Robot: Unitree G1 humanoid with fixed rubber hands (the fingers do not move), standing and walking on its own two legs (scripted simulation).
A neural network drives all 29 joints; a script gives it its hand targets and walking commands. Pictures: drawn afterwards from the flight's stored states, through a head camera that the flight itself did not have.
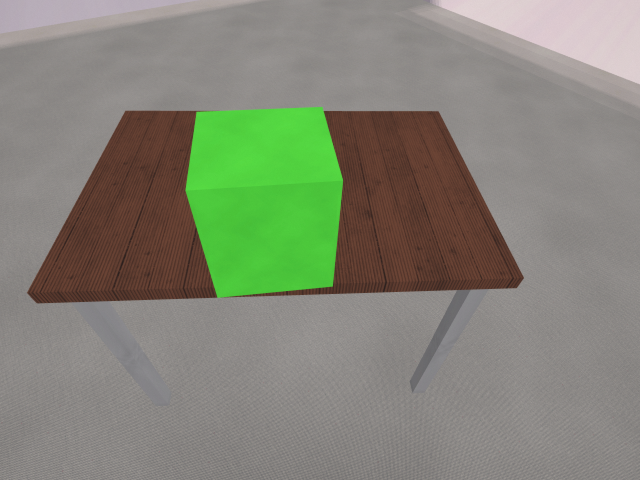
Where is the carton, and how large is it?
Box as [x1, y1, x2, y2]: [185, 107, 342, 297]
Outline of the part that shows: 322,107 196,112 185,190 217,297 332,286 342,178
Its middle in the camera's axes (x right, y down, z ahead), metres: -0.09 -0.07 +0.67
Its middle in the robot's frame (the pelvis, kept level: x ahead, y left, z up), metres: +0.54 +0.13 +0.02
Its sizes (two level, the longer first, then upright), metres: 0.210 0.200 0.250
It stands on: a table, 0.67 m high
